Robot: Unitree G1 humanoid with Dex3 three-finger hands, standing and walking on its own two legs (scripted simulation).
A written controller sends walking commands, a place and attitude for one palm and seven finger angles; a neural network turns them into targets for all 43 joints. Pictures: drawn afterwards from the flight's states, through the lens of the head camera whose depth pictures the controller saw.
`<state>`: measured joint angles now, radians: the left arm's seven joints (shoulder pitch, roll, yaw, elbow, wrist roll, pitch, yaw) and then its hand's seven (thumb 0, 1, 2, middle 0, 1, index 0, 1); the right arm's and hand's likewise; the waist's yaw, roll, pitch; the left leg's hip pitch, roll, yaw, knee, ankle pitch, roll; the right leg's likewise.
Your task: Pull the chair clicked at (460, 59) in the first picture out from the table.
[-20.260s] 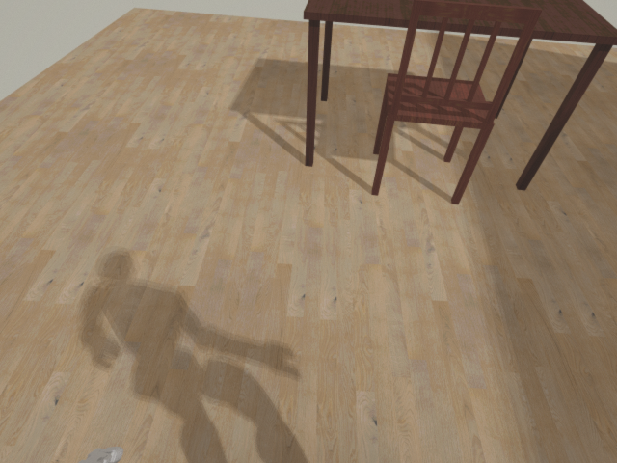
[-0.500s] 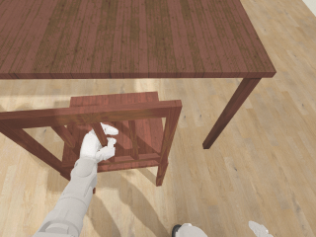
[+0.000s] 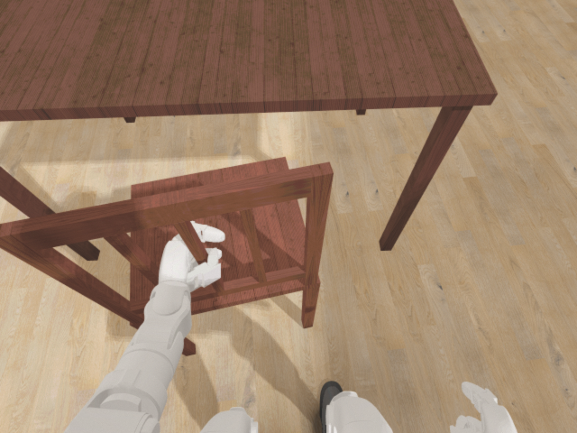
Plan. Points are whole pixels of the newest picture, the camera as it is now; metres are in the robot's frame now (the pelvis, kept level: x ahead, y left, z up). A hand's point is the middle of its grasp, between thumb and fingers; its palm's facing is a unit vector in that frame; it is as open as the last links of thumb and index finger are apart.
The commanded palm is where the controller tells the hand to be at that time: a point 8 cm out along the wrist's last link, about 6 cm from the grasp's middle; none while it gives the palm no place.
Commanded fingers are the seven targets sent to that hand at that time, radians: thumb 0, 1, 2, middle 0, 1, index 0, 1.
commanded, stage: step backward, pulling the chair out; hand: left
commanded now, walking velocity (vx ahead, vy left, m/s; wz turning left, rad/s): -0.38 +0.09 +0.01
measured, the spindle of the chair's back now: (203, 259) +0.38 +0.14 -0.08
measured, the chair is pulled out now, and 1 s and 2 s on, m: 0.14 0.40 0.62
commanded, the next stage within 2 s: stop walking, hand still on the chair in 1.38 s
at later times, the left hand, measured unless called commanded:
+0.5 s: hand (202, 350) +0.23 +0.12 -0.06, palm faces -0.12 -0.98 -0.18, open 5.0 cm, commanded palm +0.21 +0.17 -0.06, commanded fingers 0.00 0.90 0.90 -0.50 -1.45 -0.50 -1.45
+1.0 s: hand out of the picture +0.10 +0.13 -0.06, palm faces -0.05 -0.98 -0.21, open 5.0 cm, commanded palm +0.07 +0.18 -0.06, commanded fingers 0.00 0.90 0.90 -0.50 -1.45 -0.50 -1.45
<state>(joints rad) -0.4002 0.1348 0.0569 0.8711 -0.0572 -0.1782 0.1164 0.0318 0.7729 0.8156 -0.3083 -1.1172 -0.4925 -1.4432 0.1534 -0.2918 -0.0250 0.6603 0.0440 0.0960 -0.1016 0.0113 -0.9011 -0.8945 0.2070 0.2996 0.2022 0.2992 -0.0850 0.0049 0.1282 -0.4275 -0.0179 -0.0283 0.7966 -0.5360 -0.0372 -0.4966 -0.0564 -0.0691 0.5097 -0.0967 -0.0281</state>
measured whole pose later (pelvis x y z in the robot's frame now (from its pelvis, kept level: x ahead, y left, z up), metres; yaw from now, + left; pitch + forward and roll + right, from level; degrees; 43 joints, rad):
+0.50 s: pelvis -0.11 +0.04 +0.00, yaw -5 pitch +2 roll -1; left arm -0.42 0.11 0.00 0.98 -0.04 -0.23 0.09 0.01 0.73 0.83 -0.31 -1.14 -0.49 -1.44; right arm 0.14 -0.15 0.01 0.73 0.01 0.03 -0.10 0.01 -0.90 -0.89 0.21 0.30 0.21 0.30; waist -0.04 0.07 0.13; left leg -0.39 0.09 0.04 0.61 -0.29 -0.04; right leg -0.37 0.02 -0.04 0.52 -0.20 -0.02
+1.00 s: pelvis -0.25 +0.02 +0.00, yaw -8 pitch +0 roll -4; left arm -0.30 0.16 0.09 0.79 -0.06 -0.20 0.09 0.01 0.74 0.83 -0.31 -1.10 -0.49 -1.44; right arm 0.13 -0.20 0.00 0.70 0.01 0.00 -0.05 0.01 -0.90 -0.89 0.21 0.30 0.20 0.30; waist -0.04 0.13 0.22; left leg -0.46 0.17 -0.03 0.56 -0.14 -0.05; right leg -0.22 0.07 -0.06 0.49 -0.27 -0.03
